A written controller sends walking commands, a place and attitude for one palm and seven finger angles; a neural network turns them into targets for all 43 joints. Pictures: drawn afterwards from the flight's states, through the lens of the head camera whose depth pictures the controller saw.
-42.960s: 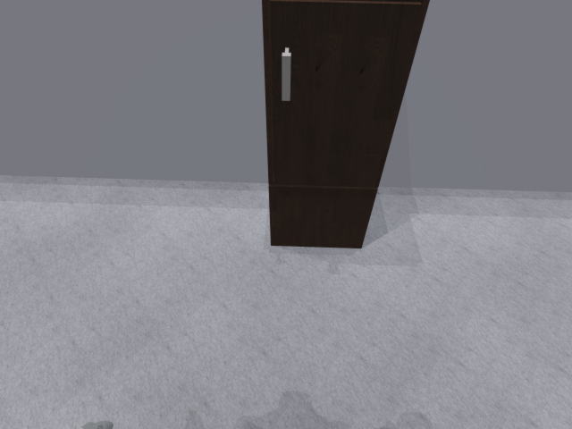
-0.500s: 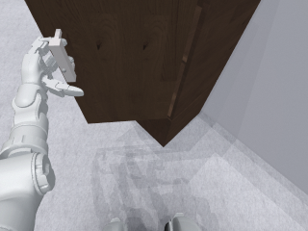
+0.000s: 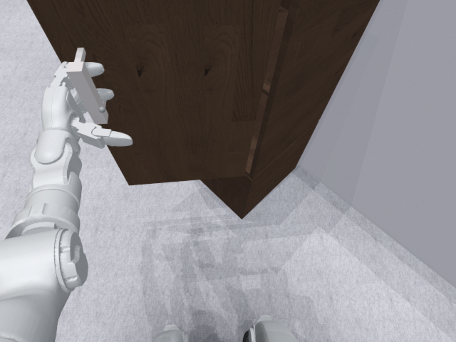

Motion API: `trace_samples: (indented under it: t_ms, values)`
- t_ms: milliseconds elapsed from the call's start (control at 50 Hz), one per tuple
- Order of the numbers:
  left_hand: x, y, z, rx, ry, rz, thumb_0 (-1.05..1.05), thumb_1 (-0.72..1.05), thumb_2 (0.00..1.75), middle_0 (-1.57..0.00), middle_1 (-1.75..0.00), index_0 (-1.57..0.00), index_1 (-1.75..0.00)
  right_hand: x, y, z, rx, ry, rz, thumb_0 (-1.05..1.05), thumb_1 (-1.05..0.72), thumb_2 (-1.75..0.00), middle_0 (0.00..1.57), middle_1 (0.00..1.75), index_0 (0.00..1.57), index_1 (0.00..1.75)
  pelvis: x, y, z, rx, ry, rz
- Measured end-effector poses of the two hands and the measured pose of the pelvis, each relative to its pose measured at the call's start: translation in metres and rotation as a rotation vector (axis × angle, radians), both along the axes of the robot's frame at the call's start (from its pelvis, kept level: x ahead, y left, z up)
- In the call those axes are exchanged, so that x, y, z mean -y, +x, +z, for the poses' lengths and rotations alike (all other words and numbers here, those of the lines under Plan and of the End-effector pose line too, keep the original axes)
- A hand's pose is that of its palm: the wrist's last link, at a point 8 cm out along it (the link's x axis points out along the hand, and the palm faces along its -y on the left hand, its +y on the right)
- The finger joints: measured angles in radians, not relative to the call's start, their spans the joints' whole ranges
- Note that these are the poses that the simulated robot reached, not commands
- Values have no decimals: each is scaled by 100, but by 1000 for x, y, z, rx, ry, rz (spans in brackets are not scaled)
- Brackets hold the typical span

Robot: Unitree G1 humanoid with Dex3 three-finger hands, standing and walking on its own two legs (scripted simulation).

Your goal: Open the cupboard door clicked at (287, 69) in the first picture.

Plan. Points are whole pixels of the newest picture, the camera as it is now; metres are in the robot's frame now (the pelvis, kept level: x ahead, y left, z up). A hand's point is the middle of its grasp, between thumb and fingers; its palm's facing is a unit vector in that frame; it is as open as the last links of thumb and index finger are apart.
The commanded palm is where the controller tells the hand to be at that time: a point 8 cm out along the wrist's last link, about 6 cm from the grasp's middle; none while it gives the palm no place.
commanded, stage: slide the fingers in behind the handle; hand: left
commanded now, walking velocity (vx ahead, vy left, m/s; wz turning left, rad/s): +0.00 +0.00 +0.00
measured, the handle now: (91, 87) +0.55 +0.21 +0.10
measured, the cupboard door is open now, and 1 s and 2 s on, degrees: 52 52 82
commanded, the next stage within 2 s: close the thumb around the handle in 0.28 s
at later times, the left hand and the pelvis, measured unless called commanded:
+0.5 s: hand (99, 109) +0.49 +0.19 +0.10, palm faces +0.03 -1.00 -0.01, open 13.7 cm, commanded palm +0.47 +0.23 +0.10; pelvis +0.00 +0.01 +0.00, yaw +0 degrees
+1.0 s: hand (101, 107) +0.50 +0.19 +0.10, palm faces +0.04 -1.00 -0.01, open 5.8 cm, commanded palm +0.48 +0.23 +0.10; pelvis +0.00 +0.01 +0.00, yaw +0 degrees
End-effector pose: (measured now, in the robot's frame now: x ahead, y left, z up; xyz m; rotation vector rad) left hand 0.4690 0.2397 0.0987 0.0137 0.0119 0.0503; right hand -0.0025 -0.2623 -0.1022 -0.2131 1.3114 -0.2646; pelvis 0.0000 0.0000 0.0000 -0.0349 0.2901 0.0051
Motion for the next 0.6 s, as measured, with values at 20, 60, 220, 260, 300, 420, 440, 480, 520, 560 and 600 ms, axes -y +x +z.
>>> trace_samples:
  t_ms: [20,60,220,260,300,420,440,480,520,560,600]
  values:
    - [0,0,0,0,0,-2,-1,-50,30,-28,-120,-27,-120,0,0,0,1,-1,0,1,-91,-90,21,30,20,30,0,0,0,1,0,1]
    - [0,-1,0,1,-3,-6,-1,-50,30,-28,-120,-27,-120,0,1,1,4,-3,1,1,-91,-90,21,30,20,30,0,0,0,2,-1,1]
    - [-1,1,0,0,-7,-18,-1,-50,30,-29,-120,-29,-120,-1,7,1,20,-8,8,1,-91,-90,21,30,20,30,-2,-1,0,0,-1,3]
    - [-2,1,0,3,-7,-20,-1,-50,30,-30,-120,-29,-120,-3,8,1,25,-7,9,1,-91,-90,21,30,20,30,-3,-1,0,-2,-2,2]
    - [-2,1,1,7,-9,-21,-1,-50,30,-30,-120,-29,-120,-4,9,1,29,-6,9,1,-91,-90,21,30,20,30,-4,-1,-1,-3,-2,0]
    - [-2,-1,2,15,-10,-20,-1,-50,30,-30,-120,-30,-120,-9,11,0,37,3,7,1,-91,-90,21,30,20,30,-7,0,0,0,-3,-3]
    - [-2,-1,2,14,-9,-20,-1,-49,30,-30,-120,-30,-120,-10,11,0,37,5,8,1,-91,-90,21,30,20,30,-7,0,-1,1,-3,-3]
    - [-2,-1,2,13,-8,-20,-1,-47,31,-30,-120,-30,-120,-11,11,-1,37,8,8,1,-91,-90,21,30,20,30,-8,0,-1,3,-3,-2]
    - [-2,-1,2,13,-8,-18,-1,-43,33,-31,-120,-30,-120,-13,10,-1,36,10,11,1,-91,-90,21,30,20,30,-9,-1,-1,3,-4,-1]
    - [-2,-1,2,11,-8,-17,-1,-36,36,-31,-121,-30,-121,-14,10,-2,33,11,13,1,-91,-90,21,30,20,30,-9,-1,-1,3,-4,0]
    - [-2,0,2,11,-7,-17,-1,-29,39,-32,-122,-31,-122,-14,9,-2,31,10,14,1,-91,-90,21,30,20,30,-10,-2,-2,2,-4,1]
